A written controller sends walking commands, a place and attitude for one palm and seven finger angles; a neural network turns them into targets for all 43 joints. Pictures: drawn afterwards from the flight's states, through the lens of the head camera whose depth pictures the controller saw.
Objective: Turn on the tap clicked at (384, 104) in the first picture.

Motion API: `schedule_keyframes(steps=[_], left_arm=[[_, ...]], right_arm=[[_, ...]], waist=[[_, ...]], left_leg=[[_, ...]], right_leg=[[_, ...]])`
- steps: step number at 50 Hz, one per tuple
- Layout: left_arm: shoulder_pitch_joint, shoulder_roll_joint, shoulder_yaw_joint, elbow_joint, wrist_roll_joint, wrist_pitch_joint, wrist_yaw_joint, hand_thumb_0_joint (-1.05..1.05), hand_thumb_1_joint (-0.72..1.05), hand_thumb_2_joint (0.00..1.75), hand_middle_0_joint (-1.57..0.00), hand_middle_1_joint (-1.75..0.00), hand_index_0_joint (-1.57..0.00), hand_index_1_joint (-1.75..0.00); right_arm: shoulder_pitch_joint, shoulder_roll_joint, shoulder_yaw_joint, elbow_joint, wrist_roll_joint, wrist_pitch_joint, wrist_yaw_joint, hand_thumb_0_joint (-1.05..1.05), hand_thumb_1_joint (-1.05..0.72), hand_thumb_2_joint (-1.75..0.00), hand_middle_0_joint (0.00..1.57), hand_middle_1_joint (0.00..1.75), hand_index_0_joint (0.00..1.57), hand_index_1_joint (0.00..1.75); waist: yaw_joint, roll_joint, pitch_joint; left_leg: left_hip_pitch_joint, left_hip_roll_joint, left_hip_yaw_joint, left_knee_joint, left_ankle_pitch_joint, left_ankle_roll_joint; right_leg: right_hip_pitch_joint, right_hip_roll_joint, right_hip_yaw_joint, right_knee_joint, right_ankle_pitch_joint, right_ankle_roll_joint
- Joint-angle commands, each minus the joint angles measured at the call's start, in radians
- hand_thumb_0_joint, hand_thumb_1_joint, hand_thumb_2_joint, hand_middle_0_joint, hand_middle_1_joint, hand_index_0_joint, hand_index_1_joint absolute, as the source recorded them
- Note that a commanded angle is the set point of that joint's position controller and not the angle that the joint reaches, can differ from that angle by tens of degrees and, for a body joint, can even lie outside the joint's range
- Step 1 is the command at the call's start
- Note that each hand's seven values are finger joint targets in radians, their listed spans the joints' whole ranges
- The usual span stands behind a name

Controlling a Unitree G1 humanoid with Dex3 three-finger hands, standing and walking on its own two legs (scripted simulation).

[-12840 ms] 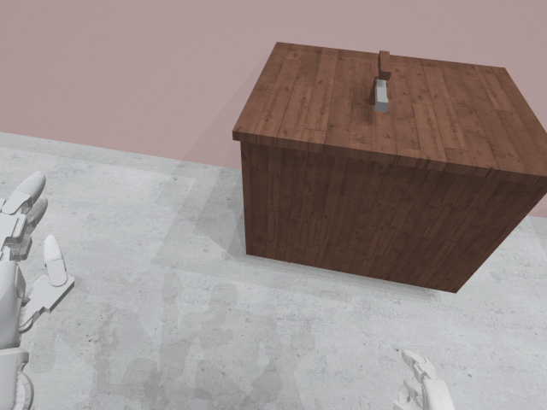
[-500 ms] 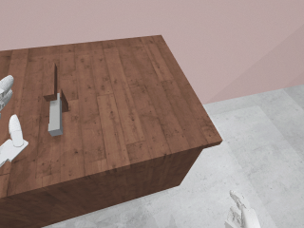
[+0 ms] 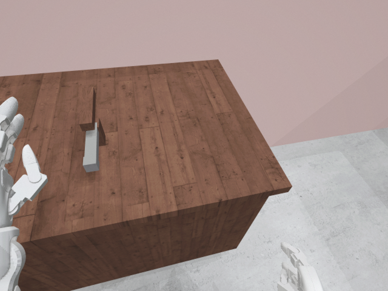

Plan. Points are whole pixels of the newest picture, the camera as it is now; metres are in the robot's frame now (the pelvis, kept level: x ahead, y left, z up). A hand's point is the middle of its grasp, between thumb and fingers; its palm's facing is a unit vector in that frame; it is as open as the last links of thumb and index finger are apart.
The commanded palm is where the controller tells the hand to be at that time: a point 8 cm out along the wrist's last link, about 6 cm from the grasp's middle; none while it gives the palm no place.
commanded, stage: come to a stop and stand still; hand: left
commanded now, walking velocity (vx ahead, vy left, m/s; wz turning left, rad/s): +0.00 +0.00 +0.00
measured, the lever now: (91, 163) +0.35 +0.29 +0.02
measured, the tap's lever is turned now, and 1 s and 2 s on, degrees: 0 0 0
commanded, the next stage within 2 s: look again from close up in 0.10 s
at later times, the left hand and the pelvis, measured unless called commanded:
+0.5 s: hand (63, 169) +0.24 +0.25 +0.16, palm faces +0.38 -0.84 -0.38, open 7.4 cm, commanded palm +0.19 +0.28 +0.18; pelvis +0.02 +0.00 +0.00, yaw +0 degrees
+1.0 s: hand (63, 178) +0.24 +0.25 +0.14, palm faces +0.32 -0.85 -0.42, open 7.4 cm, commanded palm +0.18 +0.28 +0.18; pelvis +0.01 +0.00 +0.00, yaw -1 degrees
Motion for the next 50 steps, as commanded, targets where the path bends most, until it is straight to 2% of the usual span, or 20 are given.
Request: schedule_keyframes(steps=[1, 3, 4, 8, 18, 19, 27, 30, 31, 32, 33, 34, 36, 38, 39, 42, 43, 44, 48, 50], left_arm=[[-0.064, 0.162, 0.033, -0.199, 0.007, -0.054, 0.001, 0.00, 0.90, 0.90, -0.20, -0.30, -0.20, -0.30], [-0.019, 0.200, 0.084, -0.185, 0.005, -0.046, 0.005, 0.00, 0.90, 0.90, -0.20, -0.30, -0.20, -0.30], [-0.016, 0.178, 0.067, -0.187, 0.000, -0.047, 0.001, 0.00, 0.90, 0.90, -0.20, -0.30, -0.20, -0.30], [0.001, 0.240, 0.129, -0.287, -0.010, -0.050, 0.001, 0.00, 0.90, 0.90, -0.20, -0.30, -0.20, -0.30], [0.096, 0.211, 0.117, -0.298, -0.016, -0.025, 0.004, 0.00, 0.90, 0.90, -0.20, -0.30, -0.20, -0.30], [0.096, 0.181, 0.089, -0.271, -0.018, -0.022, 0.000, 0.00, 0.90, 0.90, -0.20, -0.30, -0.20, -0.30], [0.032, 0.193, 0.079, -0.294, -0.015, -0.005, 0.002, 0.00, 0.90, 0.90, -0.20, -0.30, -0.20, -0.30], [0.023, 0.202, 0.082, -0.316, -0.015, -0.003, 0.006, 0.00, 0.90, 0.90, -0.20, -0.30, -0.20, -0.30], [-0.992, 0.997, 0.661, -0.557, 0.163, -0.099, 0.003, 0.00, 0.90, 0.90, -0.20, -0.30, -0.20, -0.30], [-0.396, 0.365, 0.259, 0.038, 0.057, -0.056, -0.040, 0.00, 0.90, 0.90, -0.20, -0.30, -0.20, -0.30], [-0.170, 0.254, 0.184, -0.084, -0.008, -0.037, -0.026, 0.00, 0.90, 0.90, -0.20, -0.30, -0.20, -0.30], [-0.178, 0.202, 0.113, -0.064, 0.003, -0.030, -0.026, 0.00, 0.90, 0.90, -0.20, -0.30, -0.20, -0.30], [-0.076, 0.183, 0.066, -0.191, -0.013, -0.045, -0.038, 0.00, 0.90, 0.90, -0.20, -0.30, -0.20, -0.30], [0.055, 0.119, 0.005, -0.218, -0.018, -0.043, -0.037, 0.00, 0.90, 0.90, -0.20, -0.30, -0.20, -0.30], [0.068, 0.136, 0.006, -0.241, -0.014, -0.039, -0.036, 0.00, 0.90, 0.90, -0.20, -0.30, -0.20, -0.30], [0.067, 0.228, 0.111, -0.213, -0.013, -0.037, -0.020, 0.00, 0.90, 0.90, -0.20, -0.30, -0.20, -0.30], [0.050, 0.292, 0.184, -0.225, -0.015, -0.037, -0.008, 0.00, 0.90, 0.90, -0.20, -0.30, -0.20, -0.30], [0.048, 0.262, 0.174, -0.194, -0.021, -0.042, -0.011, 0.00, 0.90, 0.90, -0.20, -0.30, -0.20, -0.30], [-0.067, 0.303, 0.201, -0.310, -0.022, -0.066, -0.011, 0.00, 0.90, 0.90, -0.20, -0.30, -0.20, -0.30], [-0.070, 0.255, 0.147, -0.323, -0.018, -0.072, -0.015, 0.00, 0.90, 0.90, -0.20, -0.30, -0.20, -0.30]], right_arm=[[-0.084, -0.129, -0.059, -0.155, 0.007, -0.057, -0.005, 0.00, -0.90, -0.90, 0.20, 0.30, 0.20, 0.30], [-0.105, -0.125, -0.058, -0.153, 0.009, -0.045, -0.007, 0.00, -0.90, -0.90, 0.20, 0.30, 0.20, 0.30], [-0.099, -0.125, -0.057, -0.161, 0.005, -0.035, -0.008, 0.00, -0.90, -0.90, 0.20, 0.30, 0.20, 0.30], [-0.128, -0.122, -0.060, -0.180, 0.011, -0.025, -0.014, 0.00, -0.90, -0.90, 0.20, 0.30, 0.20, 0.30], [-0.122, -0.128, -0.067, -0.180, 0.012, -0.007, -0.019, 0.00, -0.90, -0.90, 0.20, 0.30, 0.20, 0.30], [-0.105, -0.132, -0.067, -0.176, 0.006, 0.000, -0.019, 0.00, -0.90, -0.90, 0.20, 0.30, 0.20, 0.30], [-0.117, -0.132, -0.067, -0.186, 0.008, 0.016, -0.026, 0.00, -0.90, -0.90, 0.20, 0.30, 0.20, 0.30], [-0.128, -0.127, -0.063, -0.190, 0.007, 0.019, -0.028, 0.00, -0.90, -0.90, 0.20, 0.30, 0.20, 0.30], [0.021, -0.144, -0.056, -0.161, -0.050, -0.017, -0.023, 0.00, -0.90, -0.90, 0.20, 0.30, 0.20, 0.30], [-0.063, -0.026, -0.025, -0.100, -0.015, -0.017, -0.021, 0.00, -0.90, -0.90, 0.20, 0.30, 0.20, 0.30], [-0.093, -0.099, -0.080, -0.175, 0.017, -0.008, -0.010, 0.00, -0.90, -0.90, 0.20, 0.30, 0.20, 0.30], [-0.054, -0.118, -0.080, -0.181, 0.011, -0.016, -0.006, 0.00, -0.90, -0.90, 0.20, 0.30, 0.20, 0.30], [-0.076, -0.129, -0.080, -0.179, 0.013, -0.023, 0.014, 0.00, -0.90, -0.90, 0.20, 0.30, 0.20, 0.30], [-0.112, -0.121, -0.070, -0.185, 0.022, -0.024, 0.031, 0.00, -0.90, -0.90, 0.20, 0.30, 0.20, 0.30], [-0.108, -0.127, -0.067, -0.197, 0.017, -0.017, 0.030, 0.00, -0.90, -0.90, 0.20, 0.30, 0.20, 0.30], [-0.112, -0.130, -0.071, -0.196, 0.016, -0.006, 0.009, 0.00, -0.90, -0.90, 0.20, 0.30, 0.20, 0.30], [-0.134, -0.129, -0.067, -0.193, 0.019, 0.003, -0.001, 0.00, -0.90, -0.90, 0.20, 0.30, 0.20, 0.30], [-0.125, -0.125, -0.064, -0.200, 0.013, 0.009, -0.011, 0.00, -0.90, -0.90, 0.20, 0.30, 0.20, 0.30], [-0.141, -0.122, -0.060, -0.205, 0.016, -0.006, -0.029, 0.00, -0.90, -0.90, 0.20, 0.30, 0.20, 0.30], [-0.122, -0.120, -0.060, -0.201, 0.011, -0.021, -0.030, 0.00, -0.90, -0.90, 0.20, 0.30, 0.20, 0.30]], waist=[[-0.033, 0.068, -0.112], [-0.032, 0.042, -0.115], [-0.035, 0.042, -0.121], [-0.034, 0.090, -0.147], [-0.037, 0.069, -0.195], [-0.041, 0.054, -0.186], [-0.040, 0.043, -0.160], [-0.039, 0.085, -0.157], [-0.024, -0.002, -0.075], [-0.038, -0.029, -0.254], [-0.021, 0.140, -0.256], [-0.029, 0.163, -0.261], [-0.026, 0.187, -0.241], [-0.024, 0.137, -0.203], [-0.020, 0.093, -0.174], [-0.019, -0.044, -0.120], [-0.021, -0.038, -0.117], [-0.026, -0.056, -0.111], [-0.034, 0.087, -0.130], [-0.030, 0.135, -0.158]], left_leg=[[-0.073, 0.052, -0.046, -0.147, -0.017, -0.023], [-0.065, 0.052, -0.046, -0.146, 0.027, -0.028], [-0.073, 0.052, -0.049, -0.147, 0.040, -0.028], [-0.043, 0.055, -0.046, -0.139, 0.116, -0.029], [0.022, 0.071, -0.038, -0.106, 0.263, -0.035], [0.012, 0.071, -0.038, -0.114, 0.252, -0.037], [0.000, 0.072, -0.040, -0.127, 0.185, -0.031], [-0.010, 0.068, -0.044, -0.138, 0.172, -0.028], [-0.125, 0.098, -0.016, 0.010, 0.241, 0.003], [0.021, 0.042, -0.018, -0.061, 0.265, -0.006], [0.108, 0.063, -0.009, -0.069, 0.348, -0.036], [0.077, 0.081, -0.007, -0.041, 0.339, -0.029], [0.046, 0.083, -0.024, -0.053, 0.316, -0.028], [0.016, 0.093, -0.033, -0.088, 0.279, -0.022], [-0.037, 0.097, -0.044, -0.108, 0.237, -0.020], [-0.087, 0.084, -0.046, -0.133, 0.068, -0.023], [-0.079, 0.083, -0.044, -0.146, 0.033, -0.022], [-0.097, 0.080, -0.052, -0.154, -0.002, -0.018], [-0.071, 0.076, -0.053, -0.153, -0.026, -0.007], [-0.055, 0.078, -0.051, -0.142, -0.002, -0.002]], right_leg=[[0.135, -0.017, 0.071, -0.079, -0.023, -0.036], [0.143, -0.013, 0.062, -0.080, 0.018, -0.033], [0.155, -0.016, 0.054, -0.077, 0.024, -0.033], [0.182, -0.015, 0.051, -0.056, 0.113, -0.033], [0.200, -0.021, 0.039, -0.035, 0.244, -0.031], [0.193, -0.021, 0.032, -0.039, 0.229, -0.030], [0.187, -0.024, 0.045, -0.053, 0.189, -0.030], [0.196, -0.019, 0.042, -0.055, 0.176, -0.030], [0.075, -0.035, 0.083, -0.063, 0.143, -0.030], [0.116, -0.076, 0.072, -0.036, 0.214, -0.083], [0.160, -0.034, 0.063, 0.021, 0.262, -0.083], [0.157, -0.045, 0.100, 0.016, 0.243, -0.081], [0.179, -0.065, 0.112, 0.002, 0.251, -0.068], [0.172, -0.045, 0.074, 0.014, 0.198, -0.056], [0.177, -0.036, 0.053, 0.009, 0.158, -0.046], [0.152, -0.033, 0.062, -0.033, 0.053, -0.035], [0.140, -0.028, 0.053, -0.036, 0.022, -0.032], [0.138, -0.029, 0.042, -0.044, -0.015, -0.031], [0.146, -0.028, 0.061, -0.032, 0.000, -0.035], [0.169, -0.031, 0.059, -0.028, 0.039, -0.037]])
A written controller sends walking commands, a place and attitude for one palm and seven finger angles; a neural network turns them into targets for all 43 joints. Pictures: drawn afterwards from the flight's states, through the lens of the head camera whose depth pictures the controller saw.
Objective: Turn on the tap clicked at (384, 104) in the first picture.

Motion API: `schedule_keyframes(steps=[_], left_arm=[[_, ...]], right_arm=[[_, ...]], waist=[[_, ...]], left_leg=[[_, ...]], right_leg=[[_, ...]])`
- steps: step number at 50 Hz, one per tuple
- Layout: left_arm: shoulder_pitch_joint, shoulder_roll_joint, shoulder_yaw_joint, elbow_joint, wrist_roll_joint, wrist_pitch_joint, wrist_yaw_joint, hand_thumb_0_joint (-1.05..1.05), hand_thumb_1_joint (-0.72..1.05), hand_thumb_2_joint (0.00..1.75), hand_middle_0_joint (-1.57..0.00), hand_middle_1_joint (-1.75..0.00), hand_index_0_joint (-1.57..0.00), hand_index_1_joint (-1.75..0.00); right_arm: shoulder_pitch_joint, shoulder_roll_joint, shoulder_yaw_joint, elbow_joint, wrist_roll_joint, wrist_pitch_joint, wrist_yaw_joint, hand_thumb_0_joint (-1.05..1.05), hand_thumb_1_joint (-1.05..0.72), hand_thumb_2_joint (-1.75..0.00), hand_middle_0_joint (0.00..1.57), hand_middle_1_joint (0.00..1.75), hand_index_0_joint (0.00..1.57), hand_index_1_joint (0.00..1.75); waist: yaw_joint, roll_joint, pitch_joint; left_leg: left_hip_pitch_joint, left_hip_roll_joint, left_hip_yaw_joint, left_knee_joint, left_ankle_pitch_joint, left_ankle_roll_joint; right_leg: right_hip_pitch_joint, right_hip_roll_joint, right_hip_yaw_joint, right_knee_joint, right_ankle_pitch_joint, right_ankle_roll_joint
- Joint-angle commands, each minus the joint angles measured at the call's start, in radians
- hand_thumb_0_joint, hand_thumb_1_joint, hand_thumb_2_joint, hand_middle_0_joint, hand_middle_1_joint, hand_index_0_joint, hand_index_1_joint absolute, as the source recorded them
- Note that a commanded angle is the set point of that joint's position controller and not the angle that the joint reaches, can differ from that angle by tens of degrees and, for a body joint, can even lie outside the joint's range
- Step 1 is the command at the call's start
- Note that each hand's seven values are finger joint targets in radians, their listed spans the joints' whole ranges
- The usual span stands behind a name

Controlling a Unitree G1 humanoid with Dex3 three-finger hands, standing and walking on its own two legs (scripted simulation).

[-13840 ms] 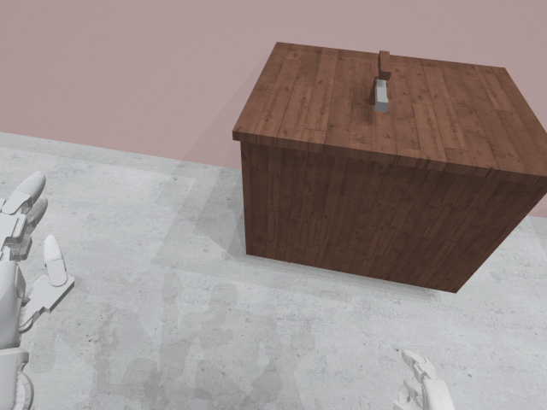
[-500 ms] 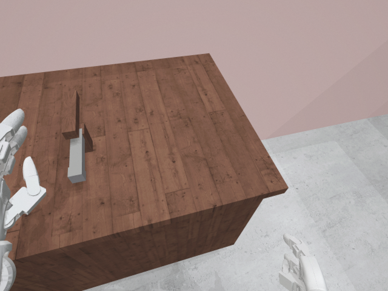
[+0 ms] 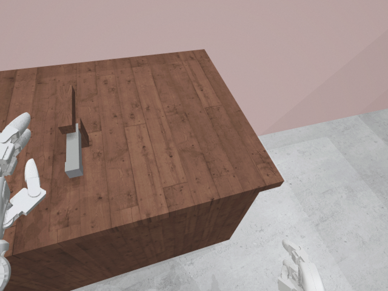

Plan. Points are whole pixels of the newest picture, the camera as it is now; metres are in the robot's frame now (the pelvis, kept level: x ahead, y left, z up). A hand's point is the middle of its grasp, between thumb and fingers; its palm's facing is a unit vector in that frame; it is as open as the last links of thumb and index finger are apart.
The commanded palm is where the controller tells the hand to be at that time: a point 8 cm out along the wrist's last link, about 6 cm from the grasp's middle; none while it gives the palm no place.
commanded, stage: come to a stop and stand still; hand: left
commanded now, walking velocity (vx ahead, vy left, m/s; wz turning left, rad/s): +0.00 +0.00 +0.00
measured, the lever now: (74, 168) +0.33 +0.29 +0.02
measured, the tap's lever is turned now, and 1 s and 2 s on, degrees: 0 0 0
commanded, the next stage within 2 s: look again from close up in 0.46 s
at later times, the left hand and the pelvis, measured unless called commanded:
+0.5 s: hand (35, 186) +0.22 +0.26 +0.16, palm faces +0.39 -0.85 -0.35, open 7.5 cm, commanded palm +0.16 +0.29 +0.18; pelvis +0.00 +0.01 +0.00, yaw +1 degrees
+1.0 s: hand (32, 173) +0.23 +0.26 +0.17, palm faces +0.38 -0.80 -0.46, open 7.5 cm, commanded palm +0.15 +0.28 +0.17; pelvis +0.01 +0.00 +0.00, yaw +2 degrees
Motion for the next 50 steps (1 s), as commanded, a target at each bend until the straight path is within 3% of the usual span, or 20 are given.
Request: schedule_keyframes(steps=[1, 3, 6, 8, 9, 12, 18, 22, 28, 29, 33, 35, 38, 39, 43, 44, 47, 48, 49, 50], left_arm=[[-0.177, 0.157, 0.120, -0.310, -0.012, -0.092, 0.034, 0.00, 0.90, 0.90, -0.20, -0.30, -0.20, -0.30], [-0.164, 0.119, 0.076, -0.333, -0.008, -0.088, 0.035, 0.00, 0.90, 0.90, -0.20, -0.30, -0.20, -0.30], [-0.124, 0.096, 0.054, -0.282, 0.003, -0.073, 0.041, 0.00, 0.90, 0.90, -0.20, -0.30, -0.20, -0.30], [-0.094, 0.112, 0.082, -0.241, 0.007, -0.063, 0.047, 0.00, 0.90, 0.90, -0.20, -0.30, -0.20, -0.30], [-0.087, 0.081, 0.056, -0.199, 0.005, -0.060, 0.043, 0.00, 0.90, 0.90, -0.20, -0.30, -0.20, -0.30], [-0.097, 0.116, 0.095, -0.182, 0.004, -0.055, 0.042, 0.00, 0.90, 0.90, -0.20, -0.30, -0.20, -0.30], [-0.141, 0.142, 0.103, -0.293, 0.001, -0.058, 0.039, 0.00, 0.90, 0.90, -0.20, -0.30, -0.20, -0.30], [-0.125, 0.124, 0.078, -0.329, 0.003, -0.059, 0.040, 0.00, 0.90, 0.90, -0.20, -0.30, -0.20, -0.30], [-0.064, 0.134, 0.113, -0.266, 0.000, -0.041, 0.049, 0.00, 0.90, 0.90, -0.20, -0.30, -0.20, -0.30], [-0.060, 0.098, 0.081, -0.231, -0.004, -0.039, 0.043, 0.00, 0.90, 0.90, -0.20, -0.30, -0.20, -0.30], [-0.090, 0.127, 0.095, -0.277, 0.001, -0.037, 0.047, 0.00, 0.90, 0.90, -0.20, -0.30, -0.20, -0.30], [-0.086, 0.109, 0.072, -0.275, -0.001, -0.039, 0.042, 0.00, 0.90, 0.90, -0.20, -0.30, -0.20, -0.30], [-0.073, 0.146, 0.107, -0.314, 0.001, -0.037, 0.050, 0.00, 0.90, 0.90, -0.20, -0.30, -0.20, -0.30], [-0.058, 0.115, 0.083, -0.290, -0.005, -0.037, 0.045, 0.00, 0.90, 0.90, -0.20, -0.30, -0.20, -0.30], [-0.043, 0.148, 0.120, -0.310, -0.005, -0.035, 0.052, 0.00, 0.90, 0.90, -0.20, -0.30, -0.20, -0.30], [-0.028, 0.116, 0.093, -0.271, -0.009, -0.033, 0.047, 0.00, 0.90, 0.90, -0.20, -0.30, -0.20, -0.30], [-0.048, 0.131, 0.103, -0.291, -0.006, -0.035, 0.049, 0.00, 0.90, 0.90, -0.20, -0.30, -0.20, -0.30], [-0.957, 0.895, 0.318, -0.634, 0.019, -0.160, 0.064, 0.00, 0.90, 0.90, -0.20, -0.30, -0.20, -0.30], [-0.593, 0.398, 0.308, -0.072, 0.115, 0.034, 0.010, 0.00, 0.90, 0.90, -0.20, -0.30, -0.20, -0.30], [-0.428, 0.228, 0.088, -0.073, 0.029, 0.062, -0.016, 0.00, 0.90, 0.90, -0.20, -0.30, -0.20, -0.30]], right_arm=[[-0.105, -0.131, -0.045, -0.164, 0.005, -0.090, -0.015, 0.00, -0.90, -0.90, 0.20, 0.30, 0.20, 0.30], [-0.116, -0.126, -0.042, -0.153, 0.008, -0.107, -0.008, 0.00, -0.90, -0.90, 0.20, 0.30, 0.20, 0.30], [-0.081, -0.142, -0.054, -0.133, 0.000, -0.106, -0.001, 0.00, -0.90, -0.90, 0.20, 0.30, 0.20, 0.30], [-0.094, -0.141, -0.053, -0.124, 0.004, -0.098, 0.001, 0.00, -0.90, -0.90, 0.20, 0.30, 0.20, 0.30], [-0.083, -0.143, -0.050, -0.125, -0.001, -0.087, 0.001, 0.00, -0.90, -0.90, 0.20, 0.30, 0.20, 0.30], [-0.090, -0.141, -0.054, -0.138, 0.001, -0.070, -0.004, 0.00, -0.90, -0.90, 0.20, 0.30, 0.20, 0.30], [-0.124, -0.135, -0.044, -0.160, 0.005, -0.061, -0.007, 0.00, -0.90, -0.90, 0.20, 0.30, 0.20, 0.30], [-0.101, -0.138, -0.049, -0.166, 0.001, -0.068, -0.004, 0.00, -0.90, -0.90, 0.20, 0.30, 0.20, 0.30], [-0.106, -0.136, -0.050, -0.153, 0.004, -0.055, -0.007, 0.00, -0.90, -0.90, 0.20, 0.30, 0.20, 0.30], [-0.094, -0.138, -0.048, -0.148, -0.002, -0.049, -0.007, 0.00, -0.90, -0.90, 0.20, 0.30, 0.20, 0.30], [-0.116, -0.140, -0.051, -0.152, 0.008, -0.048, -0.008, 0.00, -0.90, -0.90, 0.20, 0.30, 0.20, 0.30], [-0.102, -0.141, -0.052, -0.158, 0.004, -0.045, -0.008, 0.00, -0.90, -0.90, 0.20, 0.30, 0.20, 0.30], [-0.120, -0.139, -0.052, -0.157, 0.008, -0.045, -0.010, 0.00, -0.90, -0.90, 0.20, 0.30, 0.20, 0.30], [-0.108, -0.139, -0.047, -0.156, 0.000, -0.041, -0.009, 0.00, -0.90, -0.90, 0.20, 0.30, 0.20, 0.30], [-0.115, -0.139, -0.053, -0.156, 0.007, -0.041, -0.011, 0.00, -0.90, -0.90, 0.20, 0.30, 0.20, 0.30], [-0.103, -0.137, -0.048, -0.154, 0.000, -0.034, -0.011, 0.00, -0.90, -0.90, 0.20, 0.30, 0.20, 0.30], [-0.098, -0.141, -0.055, -0.157, 0.003, -0.035, -0.012, 0.00, -0.90, -0.90, 0.20, 0.30, 0.20, 0.30], [0.108, -0.218, 0.136, -0.274, 0.069, -0.005, -0.094, 0.00, -0.90, -0.90, 0.20, 0.30, 0.20, 0.30], [-0.087, -0.138, -0.067, -0.106, -0.068, -0.033, -0.068, 0.00, -0.90, -0.90, 0.20, 0.30, 0.20, 0.30], [-0.051, -0.170, -0.045, -0.123, -0.059, -0.054, 0.004, 0.00, -0.90, -0.90, 0.20, 0.30, 0.20, 0.30]], waist=[[0.015, 0.162, -0.192], [0.012, 0.165, -0.208], [0.014, 0.098, -0.204], [0.012, 0.089, -0.191], [0.009, 0.080, -0.172], [0.011, 0.046, -0.144], [0.008, 0.122, -0.166], [0.010, 0.145, -0.195], [0.007, 0.081, -0.197], [0.005, 0.065, -0.188], [0.004, 0.104, -0.188], [0.005, 0.104, -0.185], [0.006, 0.100, -0.204], [0.005, 0.087, -0.200], [0.004, 0.107, -0.201], [0.004, 0.095, -0.192], [0.003, 0.112, -0.198], [-0.071, 0.415, -0.222], [0.070, 0.325, -0.342], [0.002, 0.234, -0.258]], left_leg=[[-0.051, 0.074, -0.064, -0.119, 0.028, -0.008], [-0.003, 0.071, -0.059, -0.106, 0.090, -0.014], [-0.007, 0.072, -0.062, -0.097, 0.140, -0.025], [-0.010, 0.072, -0.062, -0.103, 0.155, -0.031], [-0.035, 0.071, -0.064, -0.113, 0.138, -0.034], [-0.071, 0.077, -0.066, -0.125, 0.082, -0.029], [-0.057, 0.070, -0.064, -0.138, 0.088, -0.025], [-0.050, 0.076, -0.070, -0.133, 0.129, -0.026], [-0.022, 0.074, -0.064, -0.112, 0.157, -0.031], [-0.034, 0.070, -0.064, -0.118, 0.153, -0.033], [-0.030, 0.077, -0.070, -0.127, 0.163, -0.033], [-0.040, 0.077, -0.072, -0.131, 0.162, -0.032], [-0.027, 0.076, -0.071, -0.116, 0.181, -0.029], [-0.034, 0.072, -0.073, -0.120, 0.181, -0.029], [-0.025, 0.076, -0.067, -0.108, 0.177, -0.030], [-0.035, 0.074, -0.066, -0.118, 0.159, -0.028], [-0.038, 0.081, -0.072, -0.115, 0.169, -0.029], [-0.208, 0.091, -0.132, -0.099, 0.084, 0.001], [0.114, 0.061, -0.048, -0.060, 0.389, -0.090], [0.100, 0.031, -0.068, -0.045, 0.644, -0.128]], right_leg=[[0.178, -0.034, 0.040, -0.035, 0.073, -0.042], [0.167, -0.032, 0.037, -0.035, 0.121, -0.042], [0.170, -0.028, 0.038, -0.043, 0.151, -0.040], [0.163, -0.025, 0.034, -0.047, 0.156, -0.039], [0.156, -0.023, 0.024, -0.054, 0.131, -0.038], [0.161, -0.025, 0.035, -0.066, 0.101, -0.036], [0.184, -0.014, 0.025, -0.058, 0.118, -0.035], [0.211, -0.013, 0.019, -0.037, 0.159, -0.035], [0.193, -0.021, 0.025, -0.058, 0.186, -0.035], [0.189, -0.019, 0.018, -0.065, 0.174, -0.035], [0.195, -0.018, 0.016, -0.051, 0.176, -0.035], [0.202, -0.017, 0.011, -0.050, 0.172, -0.035], [0.212, -0.021, 0.016, -0.046, 0.197, -0.036], [0.210, -0.020, 0.011, -0.054, 0.192, -0.036], [0.204, -0.028, 0.022, -0.052, 0.201, -0.039], [0.199, -0.026, 0.017, -0.061, 0.182, -0.038], [0.212, -0.029, 0.021, -0.050, 0.198, -0.039], [0.256, 0.075, 0.002, 0.156, -0.107, 0.033], [0.082, 0.066, -0.042, 0.129, -0.026, -0.080], [0.029, 0.075, -0.099, 0.075, 0.062, -0.077]])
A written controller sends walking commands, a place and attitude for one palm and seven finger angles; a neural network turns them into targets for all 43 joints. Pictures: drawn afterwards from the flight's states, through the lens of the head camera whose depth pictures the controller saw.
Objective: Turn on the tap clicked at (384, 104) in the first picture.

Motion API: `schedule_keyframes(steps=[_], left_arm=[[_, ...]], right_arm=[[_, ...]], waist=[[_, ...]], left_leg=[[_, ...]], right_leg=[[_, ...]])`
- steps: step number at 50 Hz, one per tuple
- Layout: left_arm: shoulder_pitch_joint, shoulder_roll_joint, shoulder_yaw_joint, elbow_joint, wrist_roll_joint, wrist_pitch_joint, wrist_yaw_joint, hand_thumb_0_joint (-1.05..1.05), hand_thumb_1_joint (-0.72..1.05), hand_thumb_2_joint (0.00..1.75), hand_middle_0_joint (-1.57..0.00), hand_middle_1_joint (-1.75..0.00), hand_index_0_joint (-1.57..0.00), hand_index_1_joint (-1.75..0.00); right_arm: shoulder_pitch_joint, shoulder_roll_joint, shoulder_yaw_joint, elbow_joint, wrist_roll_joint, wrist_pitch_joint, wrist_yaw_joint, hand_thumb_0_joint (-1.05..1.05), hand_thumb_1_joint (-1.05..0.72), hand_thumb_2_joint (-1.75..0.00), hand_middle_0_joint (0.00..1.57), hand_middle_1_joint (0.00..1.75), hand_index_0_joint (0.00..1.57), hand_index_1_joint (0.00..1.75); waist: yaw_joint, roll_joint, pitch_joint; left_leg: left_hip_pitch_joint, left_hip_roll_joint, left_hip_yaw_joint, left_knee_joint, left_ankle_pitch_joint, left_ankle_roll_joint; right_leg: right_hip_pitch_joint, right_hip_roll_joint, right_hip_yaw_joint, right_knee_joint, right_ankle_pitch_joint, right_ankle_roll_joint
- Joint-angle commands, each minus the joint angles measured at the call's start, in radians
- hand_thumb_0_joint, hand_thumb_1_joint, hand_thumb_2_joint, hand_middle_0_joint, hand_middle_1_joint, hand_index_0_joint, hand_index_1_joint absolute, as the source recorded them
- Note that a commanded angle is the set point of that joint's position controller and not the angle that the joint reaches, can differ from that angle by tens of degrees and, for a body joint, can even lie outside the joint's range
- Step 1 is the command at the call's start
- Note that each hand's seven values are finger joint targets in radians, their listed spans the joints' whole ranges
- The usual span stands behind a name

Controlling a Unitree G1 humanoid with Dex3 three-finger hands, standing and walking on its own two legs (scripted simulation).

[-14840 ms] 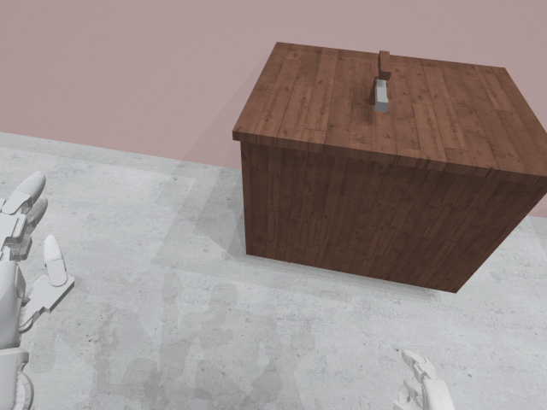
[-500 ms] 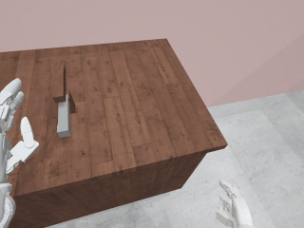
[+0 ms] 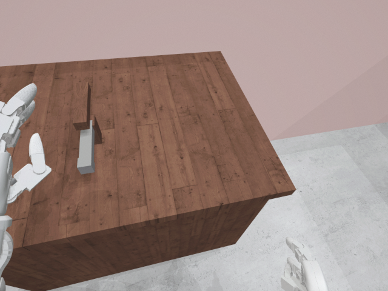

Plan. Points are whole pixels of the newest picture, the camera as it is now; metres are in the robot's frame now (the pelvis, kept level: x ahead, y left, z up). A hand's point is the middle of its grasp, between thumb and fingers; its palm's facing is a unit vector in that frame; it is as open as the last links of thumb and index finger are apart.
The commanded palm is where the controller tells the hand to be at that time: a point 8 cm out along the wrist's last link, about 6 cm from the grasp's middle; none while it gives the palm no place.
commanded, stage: turn the palm inward beside the body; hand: left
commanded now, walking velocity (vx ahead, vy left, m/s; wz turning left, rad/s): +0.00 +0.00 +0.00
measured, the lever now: (86, 165) +0.34 +0.28 +0.02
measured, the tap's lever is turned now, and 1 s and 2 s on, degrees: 0 0 0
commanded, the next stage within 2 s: none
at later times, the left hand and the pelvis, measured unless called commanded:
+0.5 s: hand (48, 212) +0.18 +0.23 +0.16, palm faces +0.51 -0.81 -0.29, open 7.5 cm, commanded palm +0.14 +0.26 +0.16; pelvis -0.03 -0.06 -0.02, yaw +3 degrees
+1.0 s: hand (78, 204) +0.21 +0.21 +0.12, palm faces +0.42 -0.87 -0.26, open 7.5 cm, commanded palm +0.16 +0.25 +0.14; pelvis +0.03 -0.04 -0.02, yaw +2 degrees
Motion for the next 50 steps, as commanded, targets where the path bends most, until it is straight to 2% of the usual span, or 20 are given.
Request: schedule_keyframes(steps=[1, 2, 3, 4, 7, 9, 11, 13, 14, 15, 18, 20, 24, 27, 32, 33, 34, 38, 41, 50], left_arm=[[-0.176, 0.153, 0.171, -0.034, -0.039, 0.061, -0.041, 0.00, 0.90, 0.90, -0.20, -0.30, -0.20, -0.30], [-0.173, 0.047, 0.106, -0.049, -0.123, 0.118, -0.094, 0.00, 0.90, 0.90, -0.20, -0.30, -0.20, -0.30], [0.004, 0.024, 0.151, 0.043, -0.192, 0.189, -0.127, 0.00, 0.90, 0.90, -0.20, -0.30, -0.20, -0.30], [0.040, 0.004, 0.112, -0.025, -0.217, 0.228, -0.162, 0.00, 0.90, 0.90, -0.20, -0.30, -0.20, -0.30], [0.062, 0.061, 0.103, -0.051, -0.161, 0.297, -0.192, 0.00, 0.90, 0.90, -0.20, -0.30, -0.20, -0.30], [0.044, 0.073, 0.125, -0.113, -0.136, 0.235, -0.154, 0.00, 0.90, 0.90, -0.20, -0.30, -0.20, -0.30], [0.006, 0.114, 0.184, -0.163, -0.138, 0.112, -0.103, 0.00, 0.90, 0.90, -0.20, -0.30, -0.20, -0.30], [-0.126, 0.222, 0.268, -0.306, -0.135, -0.021, -0.035, 0.00, 0.90, 0.90, -0.20, -0.30, -0.20, -0.30], [-0.115, 0.189, 0.234, -0.297, -0.110, -0.071, -0.002, 0.00, 0.90, 0.90, -0.20, -0.30, -0.20, -0.30], [-0.063, 0.131, 0.204, -0.213, -0.114, -0.103, 0.021, 0.00, 0.90, 0.90, -0.20, -0.30, -0.20, -0.30], [-0.215, 0.162, 0.185, -0.117, -0.092, -0.118, 0.039, 0.00, 0.90, 0.90, -0.20, -0.30, -0.20, -0.30], [-0.231, 0.104, 0.089, -0.013, -0.105, -0.058, 0.005, 0.00, 0.90, 0.90, -0.20, -0.30, -0.20, -0.30], [-0.267, 0.107, 0.011, 0.071, -0.145, 0.127, -0.066, 0.00, 0.90, 0.90, -0.20, -0.30, -0.20, -0.30], [-0.248, 0.159, 0.068, 0.020, -0.145, 0.197, -0.058, 0.00, 0.90, 0.90, -0.20, -0.30, -0.20, -0.30], [-0.072, 0.158, 0.205, -0.081, -0.194, 0.093, -0.003, 0.00, 0.90, 0.90, -0.20, -0.30, -0.20, -0.30], [-0.037, 0.186, 0.251, -0.078, -0.199, 0.078, 0.008, 0.00, 0.90, 0.90, -0.20, -0.30, -0.20, -0.30], [-0.031, 0.129, 0.204, -0.098, -0.210, 0.069, 0.010, 0.00, 0.90, 0.90, -0.20, -0.30, -0.20, -0.30], [0.078, 0.092, 0.191, -0.081, -0.209, 0.099, 0.007, 0.00, 0.90, 0.90, -0.20, -0.30, -0.20, -0.30], [0.094, 0.031, 0.123, -0.119, -0.219, 0.126, -0.027, 0.00, 0.90, 0.90, -0.20, -0.30, -0.20, -0.30], [0.152, -0.006, 0.076, -0.250, -0.187, 0.018, -0.012, 0.00, 0.90, 0.90, -0.20, -0.30, -0.20, -0.30]], right_arm=[[-0.035, -0.201, -0.101, -0.037, -0.028, -0.054, 0.055, 0.00, -0.90, -0.90, 0.20, 0.30, 0.20, 0.30], [-0.090, -0.183, -0.087, -0.051, -0.017, -0.060, 0.048, 0.00, -0.90, -0.90, 0.20, 0.30, 0.20, 0.30], [-0.101, -0.186, -0.084, -0.047, 0.008, -0.057, 0.050, 0.00, -0.90, -0.90, 0.20, 0.30, 0.20, 0.30], [-0.128, -0.194, -0.074, -0.053, 0.015, -0.057, 0.056, 0.00, -0.90, -0.90, 0.20, 0.30, 0.20, 0.30], [-0.200, -0.193, -0.066, -0.086, 0.037, -0.034, 0.051, 0.00, -0.90, -0.90, 0.20, 0.30, 0.20, 0.30], [-0.221, -0.172, -0.060, -0.106, 0.025, -0.035, 0.046, 0.00, -0.90, -0.90, 0.20, 0.30, 0.20, 0.30], [-0.218, -0.165, -0.066, -0.102, 0.003, -0.042, 0.037, 0.00, -0.90, -0.90, 0.20, 0.30, 0.20, 0.30], [-0.224, -0.153, -0.066, -0.093, -0.002, -0.056, 0.028, 0.00, -0.90, -0.90, 0.20, 0.30, 0.20, 0.30], [-0.179, -0.119, -0.064, -0.087, -0.018, -0.071, 0.025, 0.00, -0.90, -0.90, 0.20, 0.30, 0.20, 0.30], [-0.168, -0.110, -0.058, -0.060, -0.014, -0.082, 0.025, 0.00, -0.90, -0.90, 0.20, 0.30, 0.20, 0.30], [-0.167, -0.132, -0.057, -0.013, -0.001, -0.087, 0.014, 0.00, -0.90, -0.90, 0.20, 0.30, 0.20, 0.30], [-0.178, -0.141, -0.053, -0.011, 0.005, -0.093, -0.001, 0.00, -0.90, -0.90, 0.20, 0.30, 0.20, 0.30], [-0.214, -0.161, -0.047, -0.032, 0.036, -0.089, -0.037, 0.00, -0.90, -0.90, 0.20, 0.30, 0.20, 0.30], [-0.239, -0.150, -0.050, -0.052, 0.035, -0.085, -0.051, 0.00, -0.90, -0.90, 0.20, 0.30, 0.20, 0.30], [-0.220, -0.120, -0.064, -0.050, 0.031, -0.096, -0.025, 0.00, -0.90, -0.90, 0.20, 0.30, 0.20, 0.30], [-0.224, -0.117, -0.064, -0.041, 0.037, -0.098, -0.020, 0.00, -0.90, -0.90, 0.20, 0.30, 0.20, 0.30], [-0.212, -0.113, -0.065, -0.050, 0.035, -0.099, -0.016, 0.00, -0.90, -0.90, 0.20, 0.30, 0.20, 0.30], [-0.158, -0.133, -0.066, -0.045, 0.041, -0.115, -0.015, 0.00, -0.90, -0.90, 0.20, 0.30, 0.20, 0.30], [-0.107, -0.150, -0.073, -0.058, 0.038, -0.132, -0.025, 0.00, -0.90, -0.90, 0.20, 0.30, 0.20, 0.30], [-0.058, -0.144, -0.080, -0.056, 0.026, -0.186, -0.019, 0.00, -0.90, -0.90, 0.20, 0.30, 0.20, 0.30]], waist=[[0.009, 0.210, -0.402], [0.033, 0.244, -0.408], [0.036, 0.174, -0.374], [0.056, 0.099, -0.323], [0.035, -0.036, -0.189], [0.021, -0.043, -0.136], [0.013, -0.041, -0.168], [0.023, 0.093, -0.245], [0.030, 0.157, -0.271], [0.012, 0.147, -0.210], [-0.037, 0.192, -0.159], [-0.044, 0.172, -0.123], [-0.025, 0.085, -0.121], [0.013, 0.000, -0.161], [0.050, -0.073, -0.222], [0.062, -0.023, -0.225], [0.048, -0.023, -0.232], [0.038, 0.071, -0.262], [0.014, 0.042, -0.304], [0.024, 0.064, -0.352]], left_leg=[[0.242, 0.072, -0.009, 0.002, 0.764, -0.119], [0.252, 0.054, -0.006, 0.014, 0.741, -0.113], [0.243, 0.064, -0.006, 0.008, 0.712, -0.111], [0.169, 0.058, 0.001, 0.005, 0.661, -0.097], [0.020, 0.039, 0.011, -0.034, 0.368, -0.049], [-0.022, 0.027, 0.010, -0.037, 0.217, -0.028], [-0.048, 0.015, 0.003, -0.008, 0.109, -0.020], [-0.036, 0.006, 0.014, 0.014, -0.006, -0.021], [-0.046, -0.004, 0.017, 0.024, -0.002, -0.022], [-0.066, -0.003, 0.014, 0.044, -0.037, -0.023], [-0.115, -0.015, 0.014, 0.093, -0.194, -0.013], [-0.148, -0.022, 0.016, 0.113, -0.225, -0.011], [-0.187, -0.015, 0.010, 0.136, -0.183, -0.013], [-0.220, 0.001, -0.004, 0.163, -0.142, -0.021], [-0.256, 0.029, -0.027, 0.183, -0.105, -0.034], [-0.245, 0.028, -0.019, 0.182, -0.096, -0.033], [-0.252, 0.029, -0.018, 0.181, -0.086, -0.030], [-0.187, 0.019, 0.008, 0.177, 0.085, -0.012], [-0.144, 0.010, 0.019, 0.179, 0.211, 0.002], [-0.068, 0.021, -0.013, 0.192, 0.434, -0.011]], right_leg=[[-0.019, 0.076, -0.076, 0.091, 0.173, -0.049], [-0.028, 0.053, -0.060, 0.071, 0.161, -0.045], [-0.013, 0.061, -0.073, 0.072, 0.163, -0.046], [0.025, 0.041, -0.094, 0.054, 0.253, -0.042], [-0.001, 0.051, -0.110, 0.061, 0.192, -0.034], [-0.044, 0.052, -0.098, 0.062, 0.086, -0.036], [-0.083, 0.057, -0.079, 0.078, -0.017, -0.028], [-0.099, 0.058, -0.042, 0.093, -0.128, -0.027], [-0.085, 0.051, -0.043, 0.091, -0.148, -0.038], [-0.124, 0.052, -0.045, 0.094, -0.165, -0.036], [-0.193, 0.022, -0.007, 0.060, -0.280, -0.025], [-0.197, -0.006, 0.016, 0.030, -0.349, -0.023], [-0.156, -0.051, 0.118, -0.047, -0.484, -0.016], [-0.101, -0.081, 0.174, -0.061, -0.548, -0.005], [-0.059, -0.094, 0.184, -0.016, -0.429, 0.020], [-0.054, -0.086, 0.178, -0.010, -0.403, 0.017], [-0.051, -0.091, 0.170, 0.007, -0.356, 0.019], [-0.050, -0.051, 0.077, 0.096, 0.017, 0.004], [-0.033, -0.028, 0.010, 0.157, 0.266, 0.003], [-0.046, -0.001, -0.055, 0.230, 0.347, -0.030]])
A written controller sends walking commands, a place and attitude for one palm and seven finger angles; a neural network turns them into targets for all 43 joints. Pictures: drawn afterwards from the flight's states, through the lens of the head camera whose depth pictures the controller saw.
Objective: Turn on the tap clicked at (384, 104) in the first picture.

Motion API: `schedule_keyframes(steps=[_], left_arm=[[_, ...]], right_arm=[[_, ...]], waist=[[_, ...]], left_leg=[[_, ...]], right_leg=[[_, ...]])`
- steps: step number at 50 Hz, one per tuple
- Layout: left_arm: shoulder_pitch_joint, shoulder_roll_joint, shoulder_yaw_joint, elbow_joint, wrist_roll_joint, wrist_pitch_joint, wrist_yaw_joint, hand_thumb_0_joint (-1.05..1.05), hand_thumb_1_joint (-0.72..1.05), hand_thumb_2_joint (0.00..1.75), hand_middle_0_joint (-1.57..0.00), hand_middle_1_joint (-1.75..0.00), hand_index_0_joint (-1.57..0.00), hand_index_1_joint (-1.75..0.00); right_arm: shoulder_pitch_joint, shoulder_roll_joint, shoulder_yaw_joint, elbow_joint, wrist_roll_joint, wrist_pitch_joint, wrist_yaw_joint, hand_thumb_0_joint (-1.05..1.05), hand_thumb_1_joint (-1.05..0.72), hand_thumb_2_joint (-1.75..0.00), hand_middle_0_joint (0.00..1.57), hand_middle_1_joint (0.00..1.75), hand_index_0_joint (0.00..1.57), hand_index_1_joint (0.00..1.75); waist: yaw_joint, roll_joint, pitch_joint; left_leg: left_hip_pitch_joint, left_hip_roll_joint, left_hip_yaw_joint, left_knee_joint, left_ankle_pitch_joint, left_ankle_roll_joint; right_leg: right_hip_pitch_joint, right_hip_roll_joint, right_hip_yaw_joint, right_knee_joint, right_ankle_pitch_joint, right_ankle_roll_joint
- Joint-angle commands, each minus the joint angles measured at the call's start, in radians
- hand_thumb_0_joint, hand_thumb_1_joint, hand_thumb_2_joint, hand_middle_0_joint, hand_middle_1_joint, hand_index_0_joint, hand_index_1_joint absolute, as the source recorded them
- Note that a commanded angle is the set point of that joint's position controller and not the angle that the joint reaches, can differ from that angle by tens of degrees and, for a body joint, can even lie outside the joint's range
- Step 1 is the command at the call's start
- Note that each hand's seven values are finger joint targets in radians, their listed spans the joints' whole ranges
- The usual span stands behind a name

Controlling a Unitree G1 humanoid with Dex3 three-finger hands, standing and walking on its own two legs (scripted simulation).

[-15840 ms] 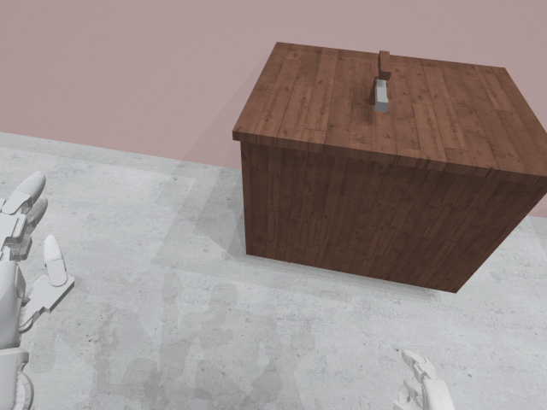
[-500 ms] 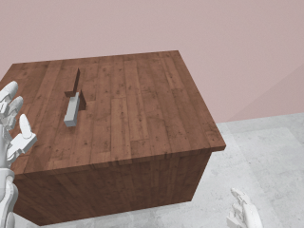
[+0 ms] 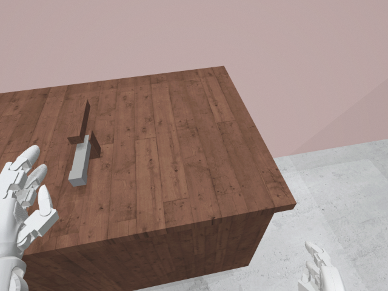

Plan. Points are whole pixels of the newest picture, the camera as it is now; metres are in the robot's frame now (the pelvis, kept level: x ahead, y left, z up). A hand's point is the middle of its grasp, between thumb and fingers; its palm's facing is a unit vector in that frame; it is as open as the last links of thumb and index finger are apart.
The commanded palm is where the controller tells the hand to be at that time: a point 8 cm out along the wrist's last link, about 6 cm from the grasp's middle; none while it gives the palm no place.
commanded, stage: turn the palm inward beside the body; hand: left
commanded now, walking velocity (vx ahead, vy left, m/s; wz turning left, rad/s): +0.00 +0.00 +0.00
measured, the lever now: (78, 177) +0.32 +0.31 +0.05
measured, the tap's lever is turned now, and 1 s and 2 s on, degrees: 0 0 0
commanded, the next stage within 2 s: reach beside the lever's end, fingers flat in 1.16 s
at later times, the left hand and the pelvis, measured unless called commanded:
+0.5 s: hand (37, 244) +0.15 +0.25 +0.14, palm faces +0.44 -0.88 -0.17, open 7.5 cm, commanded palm +0.09 +0.28 +0.15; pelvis -0.04 +0.01 +0.00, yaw +0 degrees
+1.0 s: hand (56, 247) +0.15 +0.22 +0.14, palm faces +0.46 -0.87 -0.14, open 7.4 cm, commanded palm +0.09 +0.26 +0.15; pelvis -0.03 -0.01 +0.00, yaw +1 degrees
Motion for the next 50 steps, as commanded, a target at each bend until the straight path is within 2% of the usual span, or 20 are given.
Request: schedule_keyframes(steps=[1, 3, 5, 11, 13, 17, 18, 19, 23, 24, 28, 29, 32, 33, 34, 37, 38, 40, 43, 50], left_arm=[[-0.017, 0.175, 0.112, -0.279, 0.011, -0.124, 0.035, 0.00, 0.90, 0.90, -0.20, -0.30, -0.20, -0.30], [0.006, 0.180, 0.131, -0.263, 0.018, -0.097, 0.056, 0.00, 0.90, 0.90, -0.20, -0.30, -0.20, -0.30], [0.020, 0.136, 0.092, -0.253, 0.008, -0.057, 0.061, 0.00, 0.90, 0.90, -0.20, -0.30, -0.20, -0.30], [-0.017, 0.093, 0.024, -0.262, -0.011, 0.049, 0.056, 0.00, 0.90, 0.90, -0.20, -0.30, -0.20, -0.30], [-0.061, 0.116, 0.030, -0.295, 0.002, 0.055, 0.069, 0.00, 0.90, 0.90, -0.20, -0.30, -0.20, -0.30], [-0.069, 0.110, 0.001, -0.313, 0.015, 0.030, 0.094, 0.00, 0.90, 0.90, -0.20, -0.30, -0.20, -0.30], [-0.079, 0.128, 0.015, -0.330, 0.025, 0.023, 0.104, 0.00, 0.90, 0.90, -0.20, -0.30, -0.20, -0.30], [-0.083, 0.106, -0.008, -0.344, 0.028, 0.013, 0.110, 0.00, 0.90, 0.90, -0.20, -0.30, -0.20, -0.30], [-0.021, 0.117, 0.017, -0.302, 0.013, 0.026, 0.127, 0.00, 0.90, 0.90, -0.20, -0.30, -0.20, -0.30], [-0.033, 0.076, -0.025, -0.311, 0.007, 0.029, 0.124, 0.00, 0.90, 0.90, -0.20, -0.30, -0.20, -0.30], [0.004, 0.086, -0.008, -0.290, -0.014, 0.063, 0.127, 0.00, 0.90, 0.90, -0.20, -0.30, -0.20, -0.30], [-0.023, 0.067, -0.034, -0.310, -0.016, 0.065, 0.128, 0.00, 0.90, 0.90, -0.20, -0.30, -0.20, -0.30], [-0.039, 0.087, -0.017, -0.317, -0.021, 0.076, 0.140, 0.00, 0.90, 0.90, -0.20, -0.30, -0.20, -0.30], [-0.047, 0.105, 0.001, -0.329, -0.014, 0.075, 0.147, 0.00, 0.90, 0.90, -0.20, -0.30, -0.20, -0.30], [-0.063, 0.080, -0.028, -0.340, -0.011, 0.071, 0.149, 0.00, 0.90, 0.90, -0.20, -0.30, -0.20, -0.30], [-0.044, 0.086, -0.017, -0.332, -0.021, 0.069, 0.156, 0.00, 0.90, 0.90, -0.20, -0.30, -0.20, -0.30], [-0.041, 0.096, -0.003, -0.329, -0.018, 0.074, 0.157, 0.00, 0.90, 0.90, -0.20, -0.30, -0.20, -0.30], [-0.024, 0.072, -0.026, -0.319, -0.024, 0.075, 0.152, 0.00, 0.90, 0.90, -0.20, -0.30, -0.20, -0.30], [-0.008, 0.088, -0.008, -0.311, -0.024, 0.086, 0.141, 0.00, 0.90, 0.90, -0.20, -0.30, -0.20, -0.30], [0.012, 0.076, -0.007, -0.319, -0.028, 0.069, 0.138, 0.00, 0.90, 0.90, -0.20, -0.30, -0.20, -0.30]], right_arm=[[-0.056, -0.087, -0.032, -0.160, 0.000, -0.074, 0.006, 0.00, -0.90, -0.90, 0.20, 0.30, 0.20, 0.30], [-0.080, -0.082, -0.025, -0.158, 0.007, -0.063, 0.007, 0.00, -0.90, -0.90, 0.20, 0.30, 0.20, 0.30], [-0.069, -0.077, -0.023, -0.169, 0.007, -0.054, 0.011, 0.00, -0.90, -0.90, 0.20, 0.30, 0.20, 0.30], [-0.102, -0.085, -0.006, -0.195, 0.014, -0.025, -0.007, 0.00, -0.90, -0.90, 0.20, 0.30, 0.20, 0.30], [-0.130, -0.079, 0.007, -0.196, 0.015, -0.027, -0.016, 0.00, -0.90, -0.90, 0.20, 0.30, 0.20, 0.30], [-0.132, -0.075, 0.017, -0.198, 0.006, -0.041, -0.016, 0.00, -0.90, -0.90, 0.20, 0.30, 0.20, 0.30], [-0.152, -0.070, 0.022, -0.193, 0.010, -0.042, -0.019, 0.00, -0.90, -0.90, 0.20, 0.30, 0.20, 0.30], [-0.145, -0.065, 0.023, -0.196, 0.008, -0.047, -0.017, 0.00, -0.90, -0.90, 0.20, 0.30, 0.20, 0.30], [-0.167, -0.069, 0.031, -0.189, 0.009, -0.054, -0.020, 0.00, -0.90, -0.90, 0.20, 0.30, 0.20, 0.30], [-0.166, -0.065, 0.032, -0.194, 0.011, -0.054, -0.019, 0.00, -0.90, -0.90, 0.20, 0.30, 0.20, 0.30], [-0.181, -0.071, 0.034, -0.191, 0.019, -0.060, -0.024, 0.00, -0.90, -0.90, 0.20, 0.30, 0.20, 0.30], [-0.180, -0.070, 0.034, -0.197, 0.018, -0.061, -0.026, 0.00, -0.90, -0.90, 0.20, 0.30, 0.20, 0.30], [-0.185, -0.074, 0.032, -0.196, 0.017, -0.072, -0.028, 0.00, -0.90, -0.90, 0.20, 0.30, 0.20, 0.30], [-0.190, -0.071, 0.034, -0.187, 0.018, -0.075, -0.030, 0.00, -0.90, -0.90, 0.20, 0.30, 0.20, 0.30], [-0.185, -0.067, 0.035, -0.191, 0.020, -0.078, -0.029, 0.00, -0.90, -0.90, 0.20, 0.30, 0.20, 0.30], [-0.182, -0.072, 0.030, -0.186, 0.015, -0.091, -0.026, 0.00, -0.90, -0.90, 0.20, 0.30, 0.20, 0.30], [-0.189, -0.071, 0.033, -0.179, 0.017, -0.092, -0.027, 0.00, -0.90, -0.90, 0.20, 0.30, 0.20, 0.30], [-0.178, -0.071, 0.030, -0.182, 0.016, -0.097, -0.026, 0.00, -0.90, -0.90, 0.20, 0.30, 0.20, 0.30], [-0.169, -0.075, 0.027, -0.175, 0.017, -0.097, -0.026, 0.00, -0.90, -0.90, 0.20, 0.30, 0.20, 0.30], [-0.134, -0.076, 0.019, -0.181, 0.010, -0.100, -0.021, 0.00, -0.90, -0.90, 0.20, 0.30, 0.20, 0.30]], waist=[[0.005, 0.008, -0.197], [0.020, 0.034, -0.174], [0.015, 0.041, -0.156], [0.001, -0.044, -0.103], [0.005, 0.001, -0.080], [0.000, 0.002, -0.069], [0.004, 0.041, -0.066], [-0.003, 0.047, -0.072], [0.012, 0.051, -0.040], [-0.001, 0.035, -0.034], [0.009, 0.000, 0.001], [-0.003, -0.010, 0.002], [-0.001, -0.027, 0.013], [0.004, 0.004, 0.020], [-0.005, -0.001, 0.017], [0.000, -0.018, -0.003], [0.005, 0.017, 0.008], [-0.003, -0.030, 0.005], [0.005, -0.008, -0.006], [0.002, -0.040, -0.059]], left_leg=[[0.093, 0.005, 0.035, -0.036, 0.602, 0.036], [0.086, 0.010, 0.030, -0.045, 0.615, 0.027], [0.082, 0.018, 0.023, -0.055, 0.623, 0.014], [0.063, 0.018, 0.011, -0.094, 0.471, 0.021], [0.060, 0.011, 0.008, -0.109, 0.385, 0.026], [0.041, 0.008, -0.011, -0.128, 0.262, 0.026], [0.043, 0.006, -0.009, -0.134, 0.224, 0.027], [0.042, 0.005, -0.011, -0.138, 0.199, 0.024], [0.000, 0.000, -0.013, -0.149, 0.099, 0.029], [-0.004, -0.001, -0.012, -0.153, 0.071, 0.031], [-0.033, -0.005, -0.011, -0.154, 0.006, 0.041], [-0.031, -0.008, -0.007, -0.150, -0.009, 0.044], [-0.039, -0.011, -0.004, -0.143, -0.039, 0.049], [-0.039, -0.013, -0.005, -0.145, -0.050, 0.048], [-0.037, -0.015, -0.004, -0.143, -0.061, 0.048], [-0.034, -0.016, 0.003, -0.122, -0.028, 0.052], [-0.034, -0.017, 0.001, -0.126, -0.036, 0.050], [-0.034, -0.014, 0.004, -0.116, 0.006, 0.053], [-0.027, -0.015, 0.010, -0.103, 0.071, 0.054], [0.001, -0.014, 0.023, -0.080, 0.216, 0.055]], right_leg=[[0.125, -0.021, -0.009, -0.049, 0.548, 0.019], [0.121, -0.019, -0.012, -0.052, 0.517, 0.014], [0.108, -0.019, -0.023, -0.059, 0.484, 0.012], [0.086, -0.012, -0.029, -0.096, 0.374, 0.017], [0.071, -0.009, -0.021, -0.109, 0.296, 0.016], [0.045, -0.006, -0.021, -0.121, 0.169, 0.012], [0.038, -0.004, -0.016, -0.126, 0.138, 0.011], [0.034, -0.005, -0.018, -0.124, 0.118, 0.009], [0.034, -0.006, -0.012, -0.137, 0.053, 0.010], [0.024, -0.009, -0.013, -0.141, 0.035, 0.011], [0.026, -0.010, -0.003, -0.168, -0.023, 0.015], [0.017, -0.013, 0.002, -0.174, -0.040, 0.019], [0.016, -0.017, 0.014, -0.195, -0.085, 0.023], [0.015, -0.018, 0.017, -0.197, -0.095, 0.022], [0.007, -0.020, 0.017, -0.195, -0.108, 0.023], [0.020, -0.023, 0.026, -0.207, -0.103, 0.024], [0.020, -0.023, 0.027, -0.208, -0.101, 0.022], [0.028, -0.025, 0.032, -0.213, -0.076, 0.024], [0.046, -0.027, 0.036, -0.211, -0.016, 0.022], [0.087, -0.027, 0.028, -0.173, 0.192, 0.026]])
